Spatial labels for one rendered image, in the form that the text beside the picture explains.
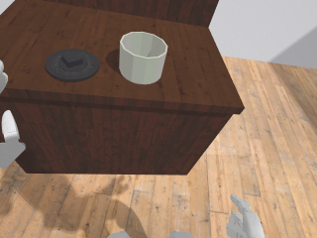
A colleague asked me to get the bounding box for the pot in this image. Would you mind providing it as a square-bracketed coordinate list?
[119, 32, 168, 85]

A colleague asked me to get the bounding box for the table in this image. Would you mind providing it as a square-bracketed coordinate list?
[0, 0, 245, 176]

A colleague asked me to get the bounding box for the lid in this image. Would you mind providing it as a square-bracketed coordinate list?
[45, 49, 100, 81]

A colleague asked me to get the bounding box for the knob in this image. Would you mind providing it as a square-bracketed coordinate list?
[61, 52, 83, 66]

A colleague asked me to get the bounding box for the right robot hand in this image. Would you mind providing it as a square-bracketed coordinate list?
[226, 194, 265, 238]

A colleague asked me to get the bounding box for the left robot hand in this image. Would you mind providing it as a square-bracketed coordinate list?
[0, 60, 26, 170]

